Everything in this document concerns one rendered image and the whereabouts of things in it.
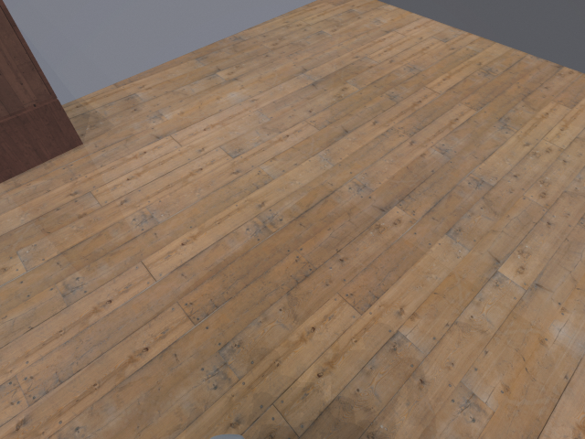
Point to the cupboard door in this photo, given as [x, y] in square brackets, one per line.
[20, 83]

